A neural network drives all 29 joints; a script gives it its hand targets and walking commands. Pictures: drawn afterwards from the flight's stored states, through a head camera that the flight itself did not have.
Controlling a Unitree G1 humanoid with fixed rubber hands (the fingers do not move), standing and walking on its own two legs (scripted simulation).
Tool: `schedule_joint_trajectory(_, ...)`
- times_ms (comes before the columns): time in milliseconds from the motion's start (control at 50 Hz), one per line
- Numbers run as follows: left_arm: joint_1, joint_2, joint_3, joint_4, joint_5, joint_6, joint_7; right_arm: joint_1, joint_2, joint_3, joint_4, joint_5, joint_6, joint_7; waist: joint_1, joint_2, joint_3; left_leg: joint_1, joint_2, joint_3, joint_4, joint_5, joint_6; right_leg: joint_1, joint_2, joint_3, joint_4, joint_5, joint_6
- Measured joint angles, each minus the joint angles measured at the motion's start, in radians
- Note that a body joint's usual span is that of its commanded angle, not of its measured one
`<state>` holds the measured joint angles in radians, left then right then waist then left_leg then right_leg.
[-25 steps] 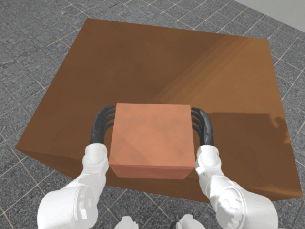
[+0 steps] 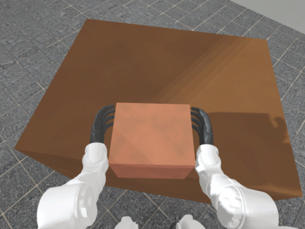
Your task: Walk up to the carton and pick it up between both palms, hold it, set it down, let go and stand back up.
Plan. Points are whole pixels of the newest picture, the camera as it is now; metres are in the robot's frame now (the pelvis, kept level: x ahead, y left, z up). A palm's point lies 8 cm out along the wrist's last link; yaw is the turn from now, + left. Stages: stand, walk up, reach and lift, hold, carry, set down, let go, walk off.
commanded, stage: reach and lift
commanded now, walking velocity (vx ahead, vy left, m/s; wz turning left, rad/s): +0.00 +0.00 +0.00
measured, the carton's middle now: (152, 142) +0.38 +0.02 -0.07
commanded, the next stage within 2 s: none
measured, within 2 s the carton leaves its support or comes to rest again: leaves its support in 0.32 s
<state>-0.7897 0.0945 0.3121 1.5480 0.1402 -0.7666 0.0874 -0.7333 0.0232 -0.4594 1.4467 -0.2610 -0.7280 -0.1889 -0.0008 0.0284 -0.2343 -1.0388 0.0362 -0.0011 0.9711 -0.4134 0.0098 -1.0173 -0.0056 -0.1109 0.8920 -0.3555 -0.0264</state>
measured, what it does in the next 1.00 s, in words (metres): stands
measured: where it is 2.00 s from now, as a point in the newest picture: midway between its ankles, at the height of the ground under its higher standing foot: outside the picture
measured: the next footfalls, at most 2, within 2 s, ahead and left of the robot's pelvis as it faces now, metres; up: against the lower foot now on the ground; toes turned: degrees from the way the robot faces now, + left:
none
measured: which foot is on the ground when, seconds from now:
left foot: down 0.00-1.00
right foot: down 0.00-1.00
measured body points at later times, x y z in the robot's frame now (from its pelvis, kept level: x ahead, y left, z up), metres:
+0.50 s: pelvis +0.01 +0.00 +0.02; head +0.10 +0.00 +0.46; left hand +0.40 +0.16 +0.00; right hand +0.39 -0.14 -0.01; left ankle +0.01 +0.11 -0.67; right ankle +0.02 -0.11 -0.67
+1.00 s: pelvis +0.01 +0.01 +0.05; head +0.04 +0.01 +0.49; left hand +0.40 +0.16 +0.07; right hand +0.39 -0.14 +0.07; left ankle +0.01 +0.11 -0.67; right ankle +0.02 -0.11 -0.67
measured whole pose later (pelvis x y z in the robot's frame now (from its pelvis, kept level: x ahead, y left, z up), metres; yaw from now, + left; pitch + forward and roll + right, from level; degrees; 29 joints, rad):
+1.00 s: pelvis +0.01 +0.01 +0.05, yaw +3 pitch +15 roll -3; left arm -0.68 0.08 0.02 1.32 -0.12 -0.48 0.13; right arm -0.56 0.00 -0.08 1.04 0.05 -0.29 -0.21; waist -0.06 0.06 -0.23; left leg -0.65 0.01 -0.03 0.70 -0.32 0.01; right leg -0.60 -0.01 -0.14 0.59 -0.26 -0.01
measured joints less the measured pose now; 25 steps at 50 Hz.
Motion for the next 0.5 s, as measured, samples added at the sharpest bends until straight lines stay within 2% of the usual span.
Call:
schedule_joint_trajectory(160, 0.008, -0.008, -0.081, 0.014, -0.078, -0.012, 0.019, 0.004, -0.017, 0.087, 0.009, 0.065, 0.004, -0.002, 0.01, 0.016, -0.008, 0.003, 0.008, -0.005, -0.012, 0.006, -0.003, 0.01, 0.01, -0.005, -0.027, 0.014, 0.0)
schedule_joint_trajectory(300, 0.007, -0.011, -0.152, 0.044, -0.157, 0.009, 0.026, 0.014, -0.027, 0.183, 0.0, 0.135, 0.058, -0.006, 0.003, 0.027, -0.009, 0.036, 0.004, -0.013, -0.034, 0.011, -0.003, 0.047, 0.007, -0.012, -0.05, 0.015, 0.001)
schedule_joint_trajectory(500, 0.031, -0.021, -0.239, 0.003, -0.233, 0.065, 0.03, 0.079, -0.033, 0.312, -0.11, 0.241, 0.15, -0.016, -0.013, 0.045, -0.017, 0.126, -0.005, -0.029, -0.071, 0.011, -0.004, 0.146, 0.002, -0.026, -0.092, 0.011, 0.006)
